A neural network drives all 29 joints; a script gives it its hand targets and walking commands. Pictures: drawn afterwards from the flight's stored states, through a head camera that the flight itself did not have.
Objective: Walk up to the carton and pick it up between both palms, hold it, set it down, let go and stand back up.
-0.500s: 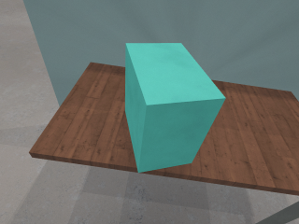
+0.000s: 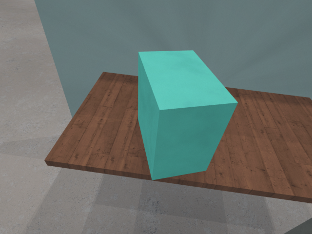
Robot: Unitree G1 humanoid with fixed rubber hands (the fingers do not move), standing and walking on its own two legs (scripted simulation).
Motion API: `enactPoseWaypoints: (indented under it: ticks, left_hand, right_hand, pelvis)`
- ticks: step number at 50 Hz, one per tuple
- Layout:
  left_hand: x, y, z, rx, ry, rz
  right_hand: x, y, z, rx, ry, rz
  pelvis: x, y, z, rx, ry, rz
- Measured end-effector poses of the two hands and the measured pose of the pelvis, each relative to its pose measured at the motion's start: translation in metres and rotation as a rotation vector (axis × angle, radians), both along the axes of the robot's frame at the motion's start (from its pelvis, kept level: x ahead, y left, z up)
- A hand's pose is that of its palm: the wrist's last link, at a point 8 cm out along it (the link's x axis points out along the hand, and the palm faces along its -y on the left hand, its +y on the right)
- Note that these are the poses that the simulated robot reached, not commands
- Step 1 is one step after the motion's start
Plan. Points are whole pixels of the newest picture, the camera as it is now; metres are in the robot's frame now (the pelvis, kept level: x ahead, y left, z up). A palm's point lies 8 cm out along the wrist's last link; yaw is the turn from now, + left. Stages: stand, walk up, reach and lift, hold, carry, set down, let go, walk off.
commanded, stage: stand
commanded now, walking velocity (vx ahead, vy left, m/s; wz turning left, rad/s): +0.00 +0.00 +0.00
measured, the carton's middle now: (173, 113) +0.50 -0.03 +0.07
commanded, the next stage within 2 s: none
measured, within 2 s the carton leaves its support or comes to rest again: neither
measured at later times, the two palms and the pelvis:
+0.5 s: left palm out of the picture -0.05 +0.19 -0.16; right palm out of the picture -0.04 -0.20 -0.14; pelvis -0.01 -0.01 +0.00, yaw +0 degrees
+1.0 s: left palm out of the picture -0.05 +0.18 -0.16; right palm out of the picture -0.04 -0.21 -0.14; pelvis +0.00 -0.01 +0.00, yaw +1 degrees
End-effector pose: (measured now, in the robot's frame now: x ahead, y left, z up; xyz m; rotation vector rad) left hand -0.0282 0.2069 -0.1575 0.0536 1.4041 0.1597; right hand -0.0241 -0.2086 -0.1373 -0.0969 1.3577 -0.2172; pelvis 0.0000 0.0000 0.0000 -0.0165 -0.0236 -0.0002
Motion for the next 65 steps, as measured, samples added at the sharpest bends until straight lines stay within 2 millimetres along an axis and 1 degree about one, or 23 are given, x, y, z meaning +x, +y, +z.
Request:
enactPoseWaypoints:
  ticks: [7,16,29,42,52,65]
  left_hand:
    - [-0.016,-0.009,-0.001,-0.014,0.045,0.008]
    - [-0.024,-0.017,-0.001,-0.019,0.065,0.009]
    - [-0.019,-0.023,-0.001,-0.018,0.054,0.009]
    - [-0.019,-0.027,-0.001,-0.020,0.066,0.013]
    - [-0.017,-0.030,0.001,-0.018,0.075,0.017]
    - [-0.007,-0.037,0.001,-0.025,0.067,0.020]
  right_hand:
    - [-0.010,0.006,-0.003,0.019,0.031,0.002]
    - [-0.016,0.008,-0.006,0.032,0.054,0.005]
    - [-0.018,0.003,-0.006,0.032,0.067,0.012]
    - [-0.019,0.005,-0.006,0.045,0.089,0.016]
    - [-0.014,0.002,-0.007,0.043,0.093,0.017]
    - [-0.006,0.003,-0.008,0.054,0.101,0.025]
  pelvis:
    - [-0.003,0.000,0.000,0.003,-0.003,0.003]
    - [-0.005,-0.004,0.000,0.003,0.000,0.005]
    - [-0.006,-0.009,0.000,0.002,0.000,0.008]
    - [-0.004,-0.012,0.000,0.004,0.002,0.012]
    - [0.000,-0.014,0.000,0.004,0.003,0.015]
    - [0.008,-0.017,0.001,0.006,0.001,0.018]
